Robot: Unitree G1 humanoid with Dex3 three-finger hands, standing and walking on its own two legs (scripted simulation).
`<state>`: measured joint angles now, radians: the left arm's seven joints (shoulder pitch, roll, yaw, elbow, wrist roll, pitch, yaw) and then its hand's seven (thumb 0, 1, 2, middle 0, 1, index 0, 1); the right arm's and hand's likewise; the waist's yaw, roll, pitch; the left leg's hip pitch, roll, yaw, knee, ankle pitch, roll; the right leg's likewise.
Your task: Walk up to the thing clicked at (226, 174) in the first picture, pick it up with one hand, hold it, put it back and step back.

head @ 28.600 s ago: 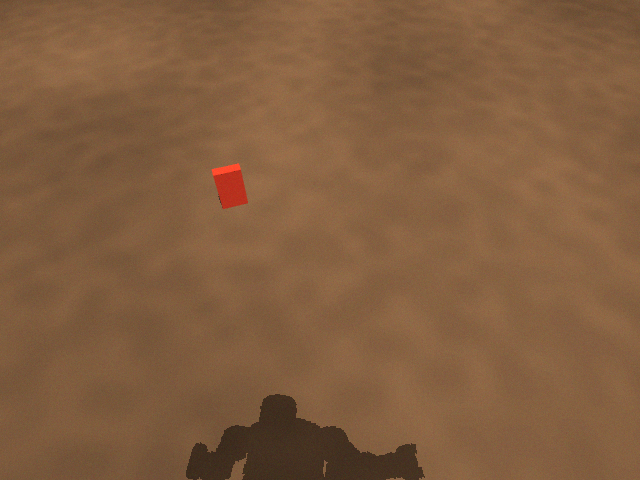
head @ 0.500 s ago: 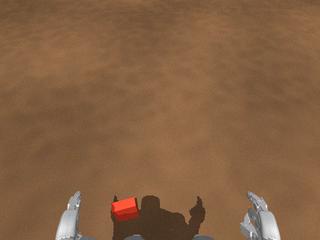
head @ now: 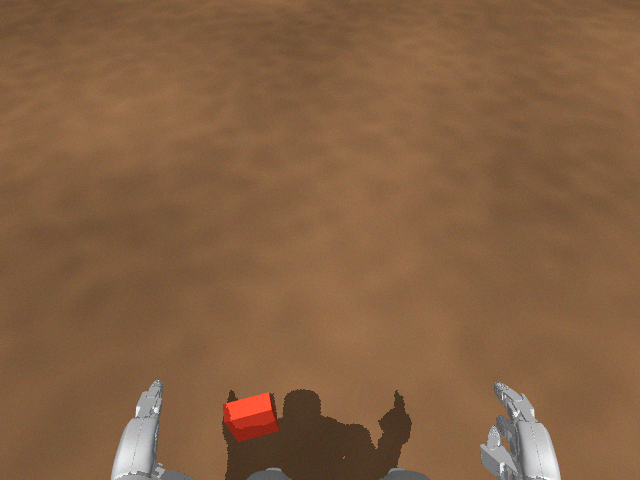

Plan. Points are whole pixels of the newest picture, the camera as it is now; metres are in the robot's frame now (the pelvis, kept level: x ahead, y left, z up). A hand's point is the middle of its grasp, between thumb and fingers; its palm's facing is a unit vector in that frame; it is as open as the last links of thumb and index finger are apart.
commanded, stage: home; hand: left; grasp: from the side
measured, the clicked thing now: (252, 418) +0.36 +0.21 -0.62
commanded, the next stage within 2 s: stand in 0.72 s
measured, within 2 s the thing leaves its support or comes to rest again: neither
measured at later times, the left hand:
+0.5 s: hand (187, 450) +0.17 +0.18 -0.06, palm faces +0.10 -0.96 -0.28, open 17.7 cm
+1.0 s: hand (182, 450) +0.17 +0.19 -0.06, palm faces +0.10 -0.95 -0.28, open 16.2 cm
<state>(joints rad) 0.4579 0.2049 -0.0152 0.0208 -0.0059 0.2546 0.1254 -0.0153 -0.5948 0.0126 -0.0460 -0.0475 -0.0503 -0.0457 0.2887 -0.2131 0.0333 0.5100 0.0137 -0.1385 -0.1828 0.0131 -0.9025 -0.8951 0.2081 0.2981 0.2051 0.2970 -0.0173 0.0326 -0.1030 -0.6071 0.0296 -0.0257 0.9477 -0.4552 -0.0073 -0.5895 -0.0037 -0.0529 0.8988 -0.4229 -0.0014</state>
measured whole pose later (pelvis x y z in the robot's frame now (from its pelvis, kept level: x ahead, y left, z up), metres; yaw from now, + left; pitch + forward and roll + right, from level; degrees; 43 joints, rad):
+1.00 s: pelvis +0.00 +0.01 +0.00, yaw +0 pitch +7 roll -2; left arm 0.46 0.21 -0.01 0.02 0.00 0.25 0.13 -0.01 -0.40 0.22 -0.13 -0.18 -0.14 -0.18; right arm 0.29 -0.21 0.04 0.52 0.01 -0.15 -0.18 0.01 -0.90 -0.89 0.21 0.30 0.21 0.30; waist -0.01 0.03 -0.10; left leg -0.60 0.02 -0.02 0.94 -0.46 0.00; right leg -0.58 -0.01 -0.05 0.89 -0.42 0.01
